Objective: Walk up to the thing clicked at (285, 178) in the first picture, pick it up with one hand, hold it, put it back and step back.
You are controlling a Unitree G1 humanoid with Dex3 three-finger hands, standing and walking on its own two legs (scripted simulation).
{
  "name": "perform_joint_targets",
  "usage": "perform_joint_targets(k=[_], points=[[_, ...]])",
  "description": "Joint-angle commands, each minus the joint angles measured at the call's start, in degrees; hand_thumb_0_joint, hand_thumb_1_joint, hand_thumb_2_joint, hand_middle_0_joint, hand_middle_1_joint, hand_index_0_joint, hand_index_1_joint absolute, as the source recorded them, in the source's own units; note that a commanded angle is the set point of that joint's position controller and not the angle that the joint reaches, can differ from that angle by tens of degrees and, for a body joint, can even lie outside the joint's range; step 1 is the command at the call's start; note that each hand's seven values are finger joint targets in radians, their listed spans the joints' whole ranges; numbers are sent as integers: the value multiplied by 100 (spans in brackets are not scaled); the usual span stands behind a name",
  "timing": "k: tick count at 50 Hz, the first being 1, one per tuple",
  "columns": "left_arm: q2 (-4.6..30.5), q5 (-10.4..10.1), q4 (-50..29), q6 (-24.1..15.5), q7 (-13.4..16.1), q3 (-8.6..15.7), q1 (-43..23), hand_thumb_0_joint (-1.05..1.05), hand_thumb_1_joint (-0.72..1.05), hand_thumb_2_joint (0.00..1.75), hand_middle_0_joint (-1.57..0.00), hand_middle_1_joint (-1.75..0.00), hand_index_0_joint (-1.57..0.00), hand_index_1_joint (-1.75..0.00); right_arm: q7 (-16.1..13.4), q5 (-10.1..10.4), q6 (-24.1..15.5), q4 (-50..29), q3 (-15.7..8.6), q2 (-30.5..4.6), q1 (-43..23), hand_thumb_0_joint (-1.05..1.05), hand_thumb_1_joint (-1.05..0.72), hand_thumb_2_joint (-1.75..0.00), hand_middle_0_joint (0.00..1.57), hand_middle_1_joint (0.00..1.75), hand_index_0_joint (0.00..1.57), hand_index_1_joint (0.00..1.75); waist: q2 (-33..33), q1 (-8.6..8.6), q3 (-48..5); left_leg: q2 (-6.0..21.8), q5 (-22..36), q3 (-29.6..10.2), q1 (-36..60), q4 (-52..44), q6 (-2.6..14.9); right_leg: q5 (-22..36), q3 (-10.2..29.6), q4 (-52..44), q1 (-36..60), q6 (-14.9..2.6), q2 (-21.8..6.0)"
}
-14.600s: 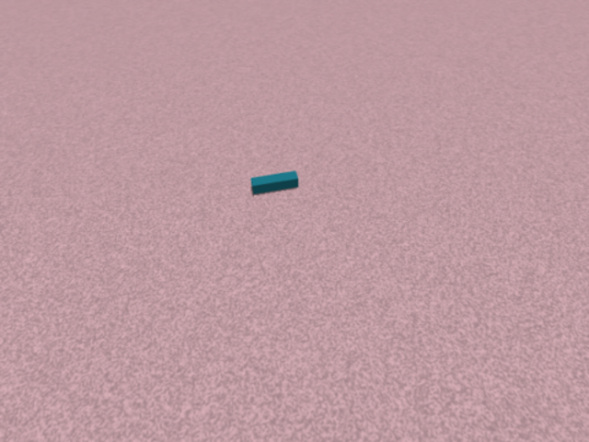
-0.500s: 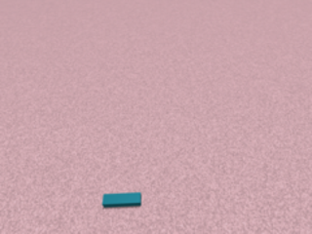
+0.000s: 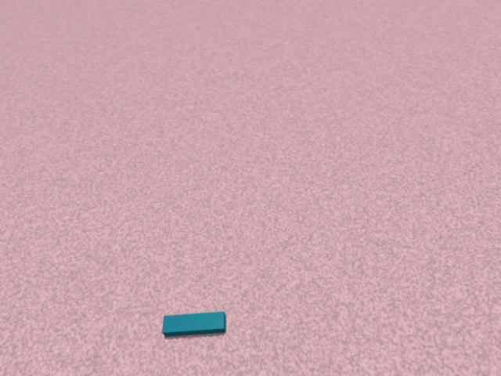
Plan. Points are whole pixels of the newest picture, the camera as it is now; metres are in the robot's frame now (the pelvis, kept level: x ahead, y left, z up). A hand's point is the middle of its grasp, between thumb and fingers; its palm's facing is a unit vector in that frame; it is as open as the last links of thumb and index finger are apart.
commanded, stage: walk up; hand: left
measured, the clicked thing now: (194, 324) +0.42 +0.27 -0.75
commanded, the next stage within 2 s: stand in 1.98 s
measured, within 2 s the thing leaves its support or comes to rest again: neither
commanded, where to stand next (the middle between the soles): +0.05 +0.02 m, yaw +2 degrees
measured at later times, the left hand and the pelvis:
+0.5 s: hand out of the picture +0.11 +0.27 -0.16, palm faces -0.01 -0.92 -0.39, open 7.4 cm; pelvis +0.03 +0.00 -0.01, yaw +0 degrees
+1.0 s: hand out of the picture +0.11 +0.26 -0.15, palm faces +0.00 -0.94 -0.35, open 7.4 cm; pelvis +0.02 +0.00 +0.00, yaw +1 degrees
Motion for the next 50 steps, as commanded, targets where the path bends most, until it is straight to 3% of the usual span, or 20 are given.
perform_joint_targets(k=[1,4,6,7,8,9,10,14,17,20,21,22,24,25,27,29,31,34,39,50], points=[[1409,-36,-624,-111,149,269,-135,0,90,90,-20,-30,-20,-30,-55,46,-107,-557,-175,-769,-196,0,-90,-90,20,30,20,30,-909,26,-414,219,630,-44,-501,-606,-44,4289,763,-107,594,-754,-1313],[1403,-83,-755,-12,142,252,-481,0,90,90,-20,-30,-20,-30,-93,24,-152,-420,-213,-728,9,0,-90,-90,20,30,20,30,-882,-156,-634,180,1596,234,459,-1849,-17,3806,336,457,92,-549,-1130],[1256,-204,-836,47,118,194,-598,0,90,90,-20,-30,-20,-30,-160,8,-192,-236,-351,-1005,481,0,-90,-90,20,30,20,30,-305,-438,-1012,353,3714,-65,1965,-2491,147,3014,77,1299,-801,-98,-720],[1049,-291,-900,60,116,154,-487,0,90,90,-20,-30,-20,-30,-209,-11,-218,-272,-427,-1319,618,0,-90,-90,20,30,20,30,468,-475,-1358,1271,4909,-1134,2542,-2512,501,1915,14,2104,-1335,149,-211],[968,-314,-781,161,138,141,-157,0,90,90,-20,-30,-20,-30,-242,1,-244,-412,-384,-1407,293,0,-90,-90,20,30,20,30,799,-252,-1415,2029,4517,-2136,2274,-2767,1046,-1134,135,2458,-1502,182,200],[1292,-229,-581,277,178,230,84,0,90,90,-20,-30,-20,-30,-257,44,-254,-476,-403,-1527,-56,0,-90,-90,20,30,20,30,741,-153,-1183,2365,3706,-2274,1380,-2704,1540,-2020,463,2750,-980,128,-174],[1305,-224,-522,269,168,202,-83,0,90,90,-20,-30,-20,-30,-250,34,-236,-460,-345,-1399,-318,0,-90,-90,20,30,20,30,708,-108,-897,2164,3633,-2032,836,-2725,1483,-2183,464,2714,-845,76,-211],[1206,-214,-344,224,87,221,-27,0,90,90,-20,-30,-20,-30,-218,-20,-209,-510,-222,-1188,-721,0,-90,-90,20,30,20,30,965,47,-539,1536,3080,-1048,377,-2651,918,-1255,195,1819,-782,66,-297],[1077,-150,-144,112,128,206,81,0,90,90,-20,-30,-20,-30,-150,105,-81,-449,-168,-1087,-875,0,-90,-90,20,30,20,30,650,173,-714,1136,3255,-595,440,-1923,455,565,100,-94,-205,108,-315],[1674,-64,-353,8,162,316,-469,0,90,90,-20,-30,-20,-30,-70,222,34,-503,-160,-889,-669,0,-90,-90,20,30,20,30,-371,-133,-672,256,1980,-88,313,-1205,-77,1629,1320,-391,-727,-397,-1396],[1884,-70,-452,24,142,312,-945,0,90,90,-20,-30,-20,-30,-63,195,111,-389,-214,-883,-522,0,-90,-90,20,30,20,30,-741,-234,-567,70,563,50,642,-822,-90,1315,1462,-412,-1403,-783,-1843],[1846,-22,-566,28,136,305,-1230,0,90,90,-20,-30,-20,-30,-47,126,156,-345,-262,-911,-452,0,-90,-90,20,30,20,30,-900,-315,-329,84,195,-21,814,-470,-89,1195,1548,-339,-1814,-922,-1891],[1654,-46,-613,28,129,289,-1217,0,90,90,-20,-30,-20,-30,-6,117,124,-357,-251,-911,-552,0,-90,-90,20,30,20,30,-999,-244,-269,95,361,-107,565,-718,-61,1893,1051,-79,-1444,-749,-1615],[1626,-34,-602,14,145,277,-1216,0,90,90,-20,-30,-20,-30,4,130,97,-370,-239,-855,-553,0,-90,-90,20,30,20,30,-1099,-278,-374,129,869,-138,494,-967,-35,2323,902,87,-1198,-651,-1545],[1486,-87,-587,7,147,249,-1199,0,90,90,-20,-30,-20,-30,-6,128,9,-315,-242,-929,-431,0,-90,-90,20,30,20,30,-752,-253,-814,481,3314,-310,959,-1759,33,2696,483,680,-822,-259,-1142],[1267,-172,-636,40,140,185,-1050,0,90,90,-20,-30,-20,-30,-50,51,-60,-309,-236,-1088,-418,0,-90,-90,20,30,20,30,-421,-129,-1291,1030,4399,-884,1290,-2020,429,1953,204,1164,-659,54,-628],[1166,-174,-457,61,155,117,-942,0,90,90,-20,-30,-20,-30,-28,93,-78,-314,-241,-1235,-762,0,-90,-90,20,30,20,30,68,-15,-1204,1240,4094,-1169,910,-2025,627,995,131,920,-364,98,-518],[1371,-170,-380,13,141,122,-1066,0,90,90,-20,-30,-20,-30,-37,110,-46,-260,-151,-1122,-809,0,-90,-90,20,30,20,30,273,-63,-1200,779,3604,-570,866,-2060,265,1569,316,520,-142,-13,-765],[1360,-153,-197,29,119,62,-1131,0,90,90,-20,-30,-20,-30,-19,120,-17,-87,-120,-1084,-921,0,-90,-90,20,30,20,30,327,-61,-995,826,2718,-699,832,-2482,221,1102,221,177,-219,17,-732],[1336,-84,89,-38,77,112,-1374,0,90,90,-20,-30,-20,-30,36,113,-14,217,-78,-977,-811,0,-90,-90,20,30,20,30,-205,-162,-650,678,2079,-588,982,-2732,39,535,406,-649,-532,45,-858]])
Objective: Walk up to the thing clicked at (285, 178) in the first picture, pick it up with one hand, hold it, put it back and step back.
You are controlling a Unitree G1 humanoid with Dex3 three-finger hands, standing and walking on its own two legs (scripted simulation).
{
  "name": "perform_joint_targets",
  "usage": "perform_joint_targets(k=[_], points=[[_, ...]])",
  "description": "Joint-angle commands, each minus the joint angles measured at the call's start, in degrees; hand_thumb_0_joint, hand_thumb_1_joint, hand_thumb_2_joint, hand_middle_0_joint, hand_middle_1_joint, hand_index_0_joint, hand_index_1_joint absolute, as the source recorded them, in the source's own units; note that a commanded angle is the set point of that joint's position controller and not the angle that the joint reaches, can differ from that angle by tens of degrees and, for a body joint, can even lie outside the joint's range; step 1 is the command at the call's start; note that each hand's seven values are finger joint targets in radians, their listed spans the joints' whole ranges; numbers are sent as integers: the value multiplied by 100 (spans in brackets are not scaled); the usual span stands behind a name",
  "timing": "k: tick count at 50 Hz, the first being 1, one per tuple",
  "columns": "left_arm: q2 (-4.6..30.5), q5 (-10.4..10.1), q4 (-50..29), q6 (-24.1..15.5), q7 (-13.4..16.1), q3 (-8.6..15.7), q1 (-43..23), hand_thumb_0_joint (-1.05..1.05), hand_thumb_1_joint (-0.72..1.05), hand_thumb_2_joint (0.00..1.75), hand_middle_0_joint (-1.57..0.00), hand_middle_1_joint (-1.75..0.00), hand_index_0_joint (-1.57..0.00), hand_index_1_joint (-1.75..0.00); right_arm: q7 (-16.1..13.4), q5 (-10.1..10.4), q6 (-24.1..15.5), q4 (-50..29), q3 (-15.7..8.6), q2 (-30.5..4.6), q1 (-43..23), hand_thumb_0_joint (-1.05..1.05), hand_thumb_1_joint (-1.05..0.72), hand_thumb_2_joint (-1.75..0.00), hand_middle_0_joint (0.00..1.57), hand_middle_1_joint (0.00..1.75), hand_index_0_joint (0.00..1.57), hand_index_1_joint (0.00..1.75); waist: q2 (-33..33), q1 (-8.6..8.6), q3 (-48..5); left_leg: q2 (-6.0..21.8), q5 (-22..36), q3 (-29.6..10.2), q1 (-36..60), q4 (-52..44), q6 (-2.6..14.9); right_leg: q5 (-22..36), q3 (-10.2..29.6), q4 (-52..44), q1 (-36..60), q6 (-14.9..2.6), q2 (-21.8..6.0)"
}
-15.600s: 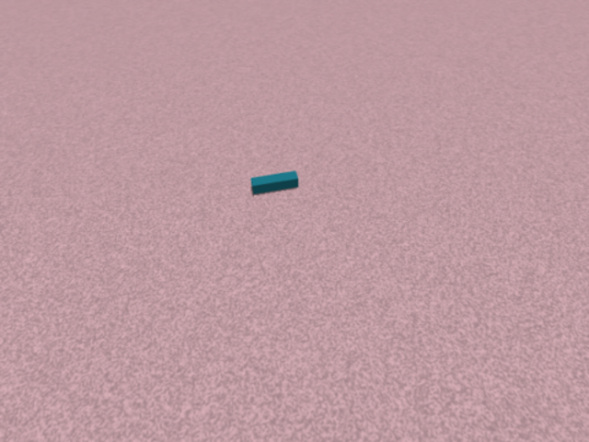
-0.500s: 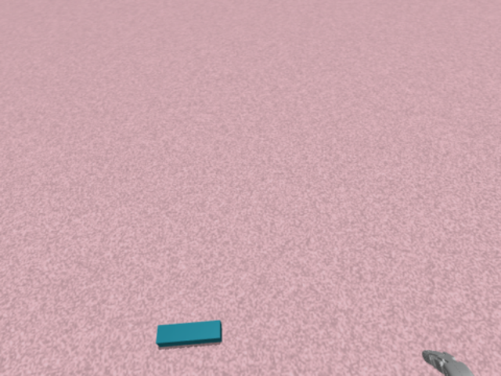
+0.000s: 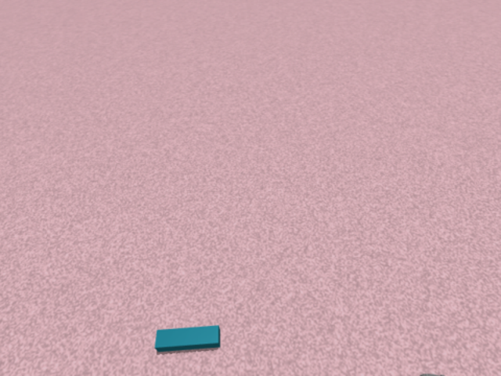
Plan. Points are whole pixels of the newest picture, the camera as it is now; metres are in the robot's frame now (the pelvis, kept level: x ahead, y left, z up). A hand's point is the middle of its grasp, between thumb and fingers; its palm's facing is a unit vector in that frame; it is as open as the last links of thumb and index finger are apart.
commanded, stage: walk up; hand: left
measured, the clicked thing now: (188, 338) +0.41 +0.26 -0.75
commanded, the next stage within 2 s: stand in 0.98 s
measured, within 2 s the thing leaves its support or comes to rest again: neither
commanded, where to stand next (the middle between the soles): +0.03 +0.02 m, yaw +0 degrees
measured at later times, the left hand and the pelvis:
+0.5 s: hand out of the picture +0.06 +0.26 -0.16, palm faces +0.01 -0.94 -0.35, open 7.4 cm; pelvis +0.00 +0.00 +0.00, yaw +1 degrees
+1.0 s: hand out of the picture +0.08 +0.26 -0.15, palm faces +0.02 -0.93 -0.36, open 7.4 cm; pelvis +0.00 -0.01 +0.00, yaw +2 degrees
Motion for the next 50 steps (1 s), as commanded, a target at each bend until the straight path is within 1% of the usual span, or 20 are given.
perform_joint_targets(k=[1,3,6,7,8,9,17,20,24,26,28,32,33,37,39,42,46,48,49,50], points=[[1296,13,-280,-165,78,308,-238,0,90,90,-20,-30,-20,-30,-57,15,-129,-264,-262,-1189,-210,0,-90,-90,20,30,20,30,-166,33,-539,525,273,-528,252,-440,232,69,501,-726,-198,-329,-555],[1336,27,-301,-169,71,327,-292,0,90,90,-20,-30,-20,-30,-57,-3,-126,-243,-268,-1221,-186,0,-90,-90,20,30,20,30,-188,11,-537,478,181,-472,215,-404,208,33,548,-771,-238,-344,-601],[1319,21,-271,-157,64,334,-235,0,90,90,-20,-30,-20,-30,-57,-16,-131,-207,-274,-1220,-174,0,-90,-90,20,30,20,30,-76,34,-501,519,24,-538,177,-517,199,-139,530,-749,-296,-342,-579],[1306,34,-275,-150,62,339,-280,0,90,90,-20,-30,-20,-30,-60,-30,-131,-195,-285,-1243,-158,0,-90,-90,20,30,20,30,-72,5,-477,536,-101,-580,47,-566,213,-195,477,-737,-245,-341,-541],[1267,15,-264,-151,58,336,-193,0,90,90,-20,-30,-20,-30,-58,-21,-139,-192,-270,-1213,-158,0,-90,-90,20,30,20,30,-13,59,-495,563,-68,-609,79,-592,212,-224,480,-719,-238,-340,-545],[1265,26,-237,-154,57,333,-195,0,90,90,-20,-30,-20,-30,-59,-26,-138,-198,-282,-1219,-180,0,-90,-90,20,30,20,30,-13,41,-475,565,-109,-637,33,-610,219,-269,452,-734,-238,-343,-519],[1313,39,-247,-156,60,342,-79,0,90,90,-20,-30,-20,-30,-68,-26,-142,-178,-287,-1259,-108,0,-90,-90,20,30,20,30,24,41,-592,563,-87,-668,-62,-564,243,-130,448,-692,-134,-355,-536],[1304,35,-246,-153,58,346,-22,0,90,90,-20,-30,-20,-30,-75,-15,-157,-184,-273,-1273,-92,0,-90,-90,20,30,20,30,96,66,-679,583,63,-678,-88,-556,262,91,396,-589,-8,-344,-516],[1291,21,-233,-150,65,347,52,0,90,90,-20,-30,-20,-30,-81,3,-162,-217,-251,-1266,-93,0,-90,-90,20,30,20,30,92,91,-737,604,479,-670,-35,-461,271,387,335,-522,57,-323,-504],[1290,13,-227,-154,68,342,11,0,90,90,-20,-30,-20,-30,-84,17,-157,-221,-241,-1222,-59,0,-90,-90,20,30,20,30,31,62,-755,577,672,-629,54,-380,240,502,345,-554,36,-324,-528],[1301,10,-238,-150,74,343,-67,0,90,90,-20,-30,-20,-30,-91,17,-145,-195,-256,-1236,-1,0,-90,-90,20,30,20,30,30,27,-783,574,746,-617,69,-368,219,593,341,-505,68,-342,-553],[1277,13,-275,-136,79,328,-30,0,90,90,-20,-30,-20,-30,-107,6,-141,-227,-274,-1275,-75,0,-90,-90,20,30,20,30,83,48,-793,605,706,-633,5,-401,262,632,302,-464,125,-331,-531],[1254,1,-240,-136,81,331,-42,0,90,90,-20,-30,-20,-30,-106,11,-143,-201,-255,-1225,-49,0,-90,-90,20,30,20,30,72,56,-765,608,802,-649,10,-414,241,634,294,-458,129,-333,-531],[1265,16,-256,-136,84,331,-48,0,90,90,-20,-30,-20,-30,-105,3,-130,-244,-264,-1256,-140,0,-90,-90,20,30,20,30,58,66,-661,581,739,-646,-33,-414,237,619,285,-502,85,-323,-546],[1302,19,-271,-134,84,341,-95,0,90,90,-20,-30,-20,-30,-105,1,-126,-239,-271,-1248,-83,0,-90,-90,20,30,20,30,-36,30,-684,563,714,-624,-28,-409,234,578,299,-504,87,-325,-548],[1276,22,-293,-129,82,345,-123,0,90,90,-20,-30,-20,-30,-99,-4,-129,-245,-273,-1262,-94,0,-90,-90,20,30,20,30,33,43,-666,568,568,-666,-106,-476,237,454,280,-477,118,-330,-545],[1283,26,-280,-146,80,360,-119,0,90,90,-20,-30,-20,-30,-86,3,-130,-268,-272,-1210,-78,0,-90,-90,20,30,20,30,-68,36,-742,536,706,-634,28,-385,235,402,307,-536,88,-337,-578],[1296,38,-300,-152,84,363,-157,0,90,90,-20,-30,-20,-30,-85,-6,-121,-269,-278,-1219,-88,0,-90,-90,20,30,20,30,-73,19,-710,505,627,-614,16,-381,222,349,321,-572,43,-338,-592],[1180,30,-214,-145,56,260,-19,0,90,90,-20,-30,-20,-30,-108,-41,-178,-208,-184,-1058,-16,0,-90,-90,20,30,20,30,-253,5,-772,545,373,-596,201,-559,180,-37,388,-764,-59,-318,-633],[1176,50,-237,-147,48,257,-92,0,90,90,-20,-30,-20,-30,-114,-54,-203,-210,-205,-1122,-18,0,-90,-90,20,30,20,30,-172,-22,-603,534,188,-625,151,-611,170,-281,392,-828,-165,-298,-594]])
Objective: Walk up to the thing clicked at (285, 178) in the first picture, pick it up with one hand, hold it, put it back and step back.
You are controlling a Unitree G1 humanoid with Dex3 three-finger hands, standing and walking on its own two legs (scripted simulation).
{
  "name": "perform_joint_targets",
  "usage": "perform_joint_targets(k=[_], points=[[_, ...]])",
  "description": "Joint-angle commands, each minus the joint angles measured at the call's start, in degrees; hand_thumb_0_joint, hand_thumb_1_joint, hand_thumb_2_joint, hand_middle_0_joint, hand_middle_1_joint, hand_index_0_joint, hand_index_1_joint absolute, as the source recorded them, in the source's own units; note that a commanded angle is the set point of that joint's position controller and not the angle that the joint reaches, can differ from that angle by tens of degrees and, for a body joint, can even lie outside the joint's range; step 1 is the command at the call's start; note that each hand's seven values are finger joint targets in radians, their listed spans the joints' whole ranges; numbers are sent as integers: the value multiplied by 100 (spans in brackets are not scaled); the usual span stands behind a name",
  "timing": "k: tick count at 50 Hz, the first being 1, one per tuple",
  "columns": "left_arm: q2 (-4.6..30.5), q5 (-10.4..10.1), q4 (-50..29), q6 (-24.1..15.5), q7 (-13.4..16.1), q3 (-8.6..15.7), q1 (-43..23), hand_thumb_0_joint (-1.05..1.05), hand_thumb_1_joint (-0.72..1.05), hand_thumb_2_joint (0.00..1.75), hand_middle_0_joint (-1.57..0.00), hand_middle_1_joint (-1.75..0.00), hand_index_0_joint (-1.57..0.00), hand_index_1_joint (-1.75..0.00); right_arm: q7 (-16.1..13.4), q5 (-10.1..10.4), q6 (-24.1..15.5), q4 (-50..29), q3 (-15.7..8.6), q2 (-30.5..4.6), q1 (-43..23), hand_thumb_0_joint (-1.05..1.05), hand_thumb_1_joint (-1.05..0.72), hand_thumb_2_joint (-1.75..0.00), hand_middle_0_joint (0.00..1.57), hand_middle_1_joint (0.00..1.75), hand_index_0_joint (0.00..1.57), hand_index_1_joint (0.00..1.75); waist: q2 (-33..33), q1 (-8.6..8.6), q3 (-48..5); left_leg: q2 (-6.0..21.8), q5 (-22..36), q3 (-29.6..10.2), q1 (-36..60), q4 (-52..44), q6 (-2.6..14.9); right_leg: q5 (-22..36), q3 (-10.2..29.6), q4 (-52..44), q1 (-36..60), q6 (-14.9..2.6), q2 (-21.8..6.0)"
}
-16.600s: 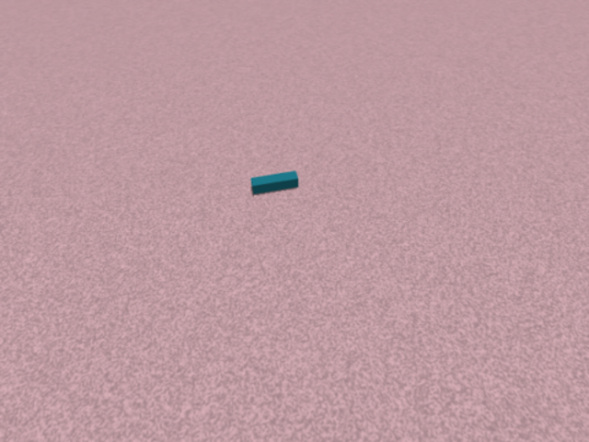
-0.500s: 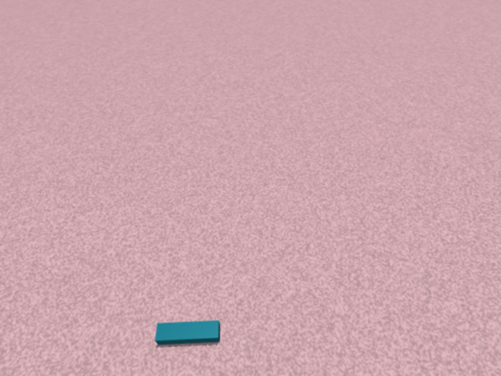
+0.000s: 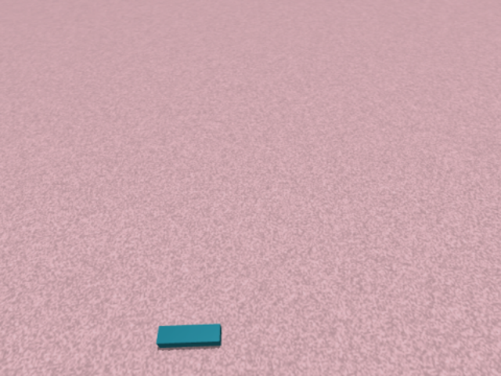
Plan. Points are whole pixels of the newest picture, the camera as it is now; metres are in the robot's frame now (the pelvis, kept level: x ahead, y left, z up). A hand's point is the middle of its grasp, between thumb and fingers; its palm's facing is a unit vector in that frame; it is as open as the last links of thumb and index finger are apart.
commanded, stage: stand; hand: left
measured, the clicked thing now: (190, 335) +0.42 +0.25 -0.75
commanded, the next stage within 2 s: none
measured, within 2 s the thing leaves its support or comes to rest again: neither
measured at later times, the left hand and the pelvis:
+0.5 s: hand out of the picture +0.10 +0.25 -0.16, palm faces -0.05 -0.94 -0.34, open 7.4 cm; pelvis +0.02 +0.00 +0.00, yaw -1 degrees
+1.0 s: hand out of the picture +0.09 +0.25 -0.15, palm faces -0.06 -0.94 -0.35, open 7.4 cm; pelvis +0.01 -0.01 +0.00, yaw -2 degrees
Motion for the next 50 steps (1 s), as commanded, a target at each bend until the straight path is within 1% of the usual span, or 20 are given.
perform_joint_targets(k=[1,5,7,8,9,12,13,15,16,20,21,25,29,35,38,40,42,45,46,50], points=[[1152,18,-356,-131,38,154,-230,0,90,90,-20,-30,-20,-30,-105,-31,-194,-280,-205,-1157,-160,0,-90,-90,20,30,20,30,-88,-36,-517,570,57,-444,269,-502,226,-372,581,-674,-174,-263,-578],[1180,-3,-335,-168,36,135,-113,0,90,90,-20,-30,-20,-30,-121,-32,-235,-247,-200,-1184,-125,0,-90,-90,20,30,20,30,12,-17,-542,620,568,-422,245,-488,229,181,539,-600,28,-234,-585],[1208,-12,-313,-178,30,139,-55,0,90,90,-20,-30,-20,-30,-126,-23,-253,-225,-186,-1188,-73,0,-90,-90,20,30,20,30,23,-18,-544,631,555,-395,290,-496,229,253,548,-576,41,-229,-578],[1199,-11,-305,-171,32,135,-47,0,90,90,-20,-30,-20,-30,-139,-23,-258,-227,-199,-1218,-128,0,-90,-90,20,30,20,30,67,2,-593,647,743,-397,345,-471,228,395,545,-547,90,-237,-581],[1178,-19,-285,-172,28,121,-7,0,90,90,-20,-30,-20,-30,-137,-9,-260,-197,-175,-1193,-65,0,-90,-90,20,30,20,30,42,-9,-506,630,599,-400,261,-513,217,324,536,-572,68,-224,-570],[1175,-21,-284,-162,27,110,24,0,90,90,-20,-30,-20,-30,-143,-4,-265,-175,-163,-1192,-15,0,-90,-90,20,30,20,30,85,-7,-490,630,545,-376,227,-557,201,326,536,-559,115,-233,-569],[1193,-20,-276,-165,37,117,52,0,90,90,-20,-30,-20,-30,-144,-2,-264,-176,-168,-1195,-78,0,-90,-90,20,30,20,30,61,22,-514,645,653,-388,291,-543,200,376,533,-550,123,-229,-565],[1210,-19,-287,-165,45,122,32,0,90,90,-20,-30,-20,-30,-159,1,-270,-175,-166,-1186,-29,0,-90,-90,20,30,20,30,15,11,-679,659,994,-328,406,-457,199,727,549,-478,226,-243,-601],[1188,-31,-286,-168,41,106,32,0,90,90,-20,-30,-20,-30,-158,3,-272,-150,-147,-1171,9,0,-90,-90,20,30,20,30,-5,-1,-580,642,1005,-338,328,-489,176,721,538,-502,206,-235,-583],[1134,-18,-268,-151,52,88,94,0,90,90,-20,-30,-20,-30,-171,7,-255,-158,-158,-1220,-57,0,-90,-90,20,30,20,30,49,19,-567,647,886,-319,371,-461,203,665,517,-532,164,-211,-574],[1189,-16,-268,-157,55,98,94,0,90,90,-20,-30,-20,-30,-169,10,-254,-153,-144,-1175,29,0,-90,-90,20,30,20,30,-16,-9,-577,653,859,-320,387,-482,194,667,528,-518,188,-210,-577],[1176,-30,-300,-160,55,91,49,0,90,90,-20,-30,-20,-30,-179,0,-257,-151,-138,-1199,32,0,-90,-90,20,30,20,30,-12,-16,-712,671,1179,-257,522,-395,187,1026,544,-462,246,-216,-606],[1187,-47,-296,-162,69,85,82,0,90,90,-20,-30,-20,-30,-182,13,-253,-149,-128,-1183,17,0,-90,-90,20,30,20,30,-91,-1,-691,670,1440,-234,521,-350,173,1402,511,-433,322,-202,-603],[1188,-34,-298,-137,76,78,55,0,90,90,-20,-30,-20,-30,-181,11,-235,-152,-133,-1199,-42,0,-90,-90,20,30,20,30,-80,1,-433,662,985,-261,412,-482,159,806,514,-550,137,-219,-560],[1198,-35,-303,-148,69,74,15,0,90,90,-20,-30,-20,-30,-172,9,-226,-142,-127,-1181,14,0,-90,-90,20,30,20,30,-124,-27,-417,642,783,-249,360,-502,169,640,557,-596,140,-232,-582],[1210,-34,-308,-145,57,80,43,0,90,90,-20,-30,-20,-30,-170,1,-235,-147,-124,-1205,-47,0,-90,-90,20,30,20,30,13,-1,-465,638,691,-245,403,-527,170,588,574,-602,112,-228,-571],[1214,-37,-320,-150,58,88,-3,0,90,90,-20,-30,-20,-30,-169,5,-245,-142,-123,-1217,-6,0,-90,-90,20,30,20,30,40,-18,-458,631,653,-251,343,-561,173,576,581,-599,153,-231,-577],[1221,-27,-297,-138,60,77,60,0,90,90,-20,-30,-20,-30,-165,10,-247,-148,-126,-1214,-83,0,-90,-90,20,30,20,30,2,21,-447,662,702,-276,403,-556,172,522,550,-597,113,-239,-559],[1225,-31,-308,-145,58,84,23,0,90,90,-20,-30,-20,-30,-167,8,-251,-135,-125,-1211,-9,0,-90,-90,20,30,20,30,-30,-9,-477,658,674,-266,396,-556,182,531,582,-603,123,-243,-577],[1205,-27,-311,-159,64,71,47,0,90,90,-20,-30,-20,-30,-164,12,-252,-134,-126,-1221,-25,0,-90,-90,20,30,20,30,-29,-10,-592,667,837,-250,507,-488,206,747,582,-583,173,-228,-587]])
